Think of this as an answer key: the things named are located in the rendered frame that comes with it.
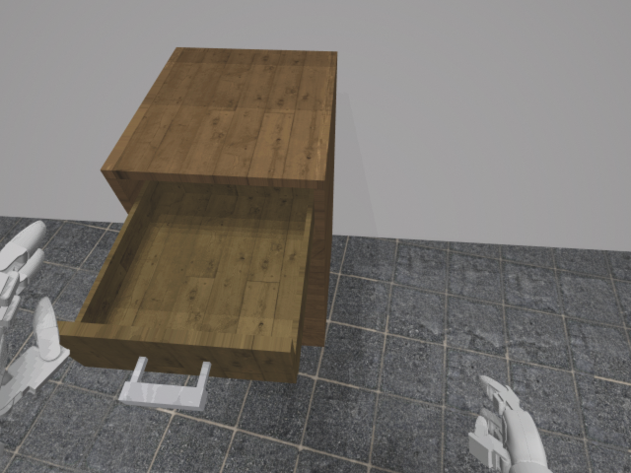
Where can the right robot hand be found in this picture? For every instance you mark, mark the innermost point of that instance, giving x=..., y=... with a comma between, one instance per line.
x=515, y=436

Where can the cabinet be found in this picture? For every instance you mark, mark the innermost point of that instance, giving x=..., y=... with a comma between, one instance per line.
x=245, y=117

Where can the handle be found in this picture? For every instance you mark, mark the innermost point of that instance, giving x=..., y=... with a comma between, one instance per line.
x=137, y=393

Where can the left robot hand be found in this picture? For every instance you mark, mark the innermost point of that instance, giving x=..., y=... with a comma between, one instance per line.
x=20, y=260

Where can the drawer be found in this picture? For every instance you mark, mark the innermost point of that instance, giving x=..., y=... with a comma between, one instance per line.
x=202, y=272

